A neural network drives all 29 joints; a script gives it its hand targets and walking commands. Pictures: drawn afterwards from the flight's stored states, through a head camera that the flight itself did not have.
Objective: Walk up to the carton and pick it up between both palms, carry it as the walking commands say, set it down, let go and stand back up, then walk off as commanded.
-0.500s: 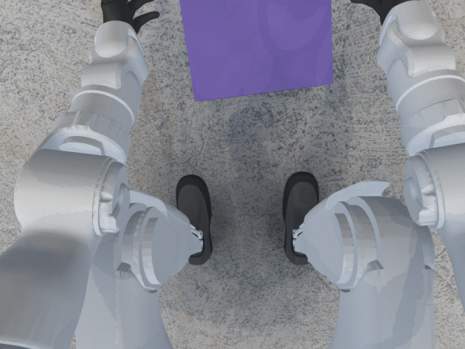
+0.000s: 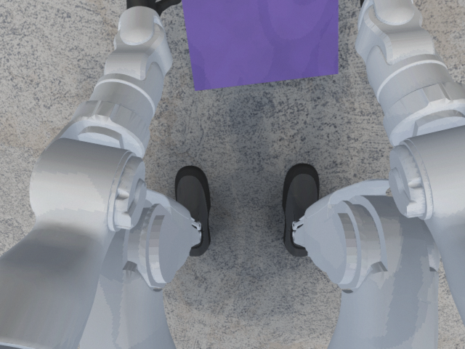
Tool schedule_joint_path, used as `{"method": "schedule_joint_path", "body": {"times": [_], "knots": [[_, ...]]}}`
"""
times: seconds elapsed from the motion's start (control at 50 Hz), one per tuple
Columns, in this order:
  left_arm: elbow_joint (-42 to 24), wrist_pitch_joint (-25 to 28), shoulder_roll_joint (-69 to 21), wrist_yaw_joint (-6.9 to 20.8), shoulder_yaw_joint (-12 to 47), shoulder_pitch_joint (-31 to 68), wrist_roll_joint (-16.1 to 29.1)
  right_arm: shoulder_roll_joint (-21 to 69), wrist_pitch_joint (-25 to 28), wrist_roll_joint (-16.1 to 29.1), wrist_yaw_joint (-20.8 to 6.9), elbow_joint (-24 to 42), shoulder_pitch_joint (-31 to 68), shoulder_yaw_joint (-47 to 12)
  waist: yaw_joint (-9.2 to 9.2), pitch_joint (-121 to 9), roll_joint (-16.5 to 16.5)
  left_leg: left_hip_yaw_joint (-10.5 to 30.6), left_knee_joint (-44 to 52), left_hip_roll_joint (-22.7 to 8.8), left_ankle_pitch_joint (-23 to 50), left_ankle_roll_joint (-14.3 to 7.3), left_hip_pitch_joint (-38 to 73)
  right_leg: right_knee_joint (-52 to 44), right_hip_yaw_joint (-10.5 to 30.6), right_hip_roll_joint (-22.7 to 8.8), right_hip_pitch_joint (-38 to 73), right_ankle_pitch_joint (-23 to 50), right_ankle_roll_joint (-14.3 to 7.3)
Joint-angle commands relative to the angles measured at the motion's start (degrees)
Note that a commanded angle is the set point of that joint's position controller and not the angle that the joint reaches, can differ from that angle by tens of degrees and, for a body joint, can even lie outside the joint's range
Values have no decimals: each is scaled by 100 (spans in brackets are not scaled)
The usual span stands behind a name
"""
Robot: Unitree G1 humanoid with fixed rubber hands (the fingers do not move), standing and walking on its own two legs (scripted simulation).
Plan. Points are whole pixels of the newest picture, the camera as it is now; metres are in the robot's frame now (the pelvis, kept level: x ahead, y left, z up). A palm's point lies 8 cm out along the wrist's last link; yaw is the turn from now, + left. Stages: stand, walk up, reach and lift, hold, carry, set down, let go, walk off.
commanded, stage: reach and lift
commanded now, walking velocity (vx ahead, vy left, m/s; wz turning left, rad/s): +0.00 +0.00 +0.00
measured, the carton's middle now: (257, 18) +0.52 -0.04 -0.28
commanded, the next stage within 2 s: none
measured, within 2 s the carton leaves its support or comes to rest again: leaves its support in 0.60 s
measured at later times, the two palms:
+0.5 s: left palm (142, 1) +0.54 +0.11 -0.20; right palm out of the picture +0.53 -0.18 -0.20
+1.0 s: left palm out of the picture +0.54 +0.10 -0.14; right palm out of the picture +0.52 -0.18 -0.16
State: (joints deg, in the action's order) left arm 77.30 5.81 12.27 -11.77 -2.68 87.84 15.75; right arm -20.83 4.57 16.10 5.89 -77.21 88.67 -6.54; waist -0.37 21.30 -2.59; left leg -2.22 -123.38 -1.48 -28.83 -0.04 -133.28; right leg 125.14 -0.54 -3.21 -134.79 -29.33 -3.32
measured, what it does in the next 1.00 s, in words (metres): stands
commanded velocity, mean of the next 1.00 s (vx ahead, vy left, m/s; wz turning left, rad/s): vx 0.00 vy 0.00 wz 0.00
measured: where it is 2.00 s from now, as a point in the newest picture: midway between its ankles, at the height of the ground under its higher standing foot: (243, 224)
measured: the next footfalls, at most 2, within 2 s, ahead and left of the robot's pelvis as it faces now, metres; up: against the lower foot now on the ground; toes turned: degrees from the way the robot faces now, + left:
none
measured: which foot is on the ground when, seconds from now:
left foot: down 0.00-1.00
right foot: down 0.00-1.00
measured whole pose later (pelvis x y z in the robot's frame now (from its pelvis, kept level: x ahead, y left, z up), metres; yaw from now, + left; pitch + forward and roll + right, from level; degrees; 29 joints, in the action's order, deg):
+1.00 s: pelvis +0.00 +0.01 -0.01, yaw -3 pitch +35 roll +2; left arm 60.5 -7.0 7.1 -9.9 -19.0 78.8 4.3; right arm -18.8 -9.4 3.9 3.6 -66.9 81.6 2.1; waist 1.5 15.6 -4.6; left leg 0.5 -126.5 4.2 -31.3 3.1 -130.7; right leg 126.8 1.1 -0.1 -132.6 -29.6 -0.7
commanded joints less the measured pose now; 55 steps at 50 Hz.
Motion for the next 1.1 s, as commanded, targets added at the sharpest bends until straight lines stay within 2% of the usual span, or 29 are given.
{"method": "schedule_joint_path", "body": {"times": [0.0,0.12,0.22,0.32,0.44,0.62,0.7,0.78,0.94,1.08], "knots": [[-522,118,-639,144,149,334,-26,535,93,-2,-149,462,1032,-158,59,-5976,603,103,652,579,1541,176,2856,-1042,437,461,3515,1618,291],[-606,85,-1632,379,292,727,-96,1517,62,-40,-394,488,1438,-376,61,-5819,538,63,644,658,1448,181,2778,-1017,415,517,3465,1558,250],[-839,-145,-3208,874,235,1368,-424,3106,-126,-351,-895,626,1973,-367,32,-5432,468,3,576,772,1153,165,2547,-932,377,629,3299,1357,191],[-1092,-431,-4024,1251,-76,1516,-722,3909,-388,-676,-1292,787,2042,-142,-78,-5234,431,-48,458,849,982,116,2521,-821,267,710,3092,1183,150],[-1317,-634,-4679,1526,-155,1498,-810,4652,-609,-804,-1571,1048,1916,-20,-121,-5236,394,-79,317,909,1214,74,2514,-695,203,757,3049,1400,132],[-1848,-725,-5341,1661,71,1586,-591,5283,-695,-629,-1713,1846,2053,-234,-30,-6224,405,-179,206,990,1833,70,2775,-556,82,841,3574,2089,160],[-2009,-796,-5554,1676,95,1628,-570,5360,-719,-562,-1719,2151,2251,-361,28,-6569,482,-229,232,1033,1871,94,2781,-574,8,869,3779,2163,203],[-2161,-941,-5697,1687,56,1733,-657,5300,-789,-644,-1708,2352,2449,-358,15,-6648,498,-251,345,1059,1546,130,2761,-672,-87,889,3803,1816,220],[-2435,-1287,-6091,1698,-5,1981,-878,5389,-1005,-870,-1719,2696,2732,-206,-150,-7161,580,-217,585,1104,1017,143,3107,-849,-279,890,3900,1209,237],[-2796,-1578,-6387,1785,-75,1915,-1208,5934,-1273,-1046,-1789,2874,2613,-139,30,-7578,770,-282,744,1118,861,110,3056,-1037,-293,939,4103,1190,294]]}}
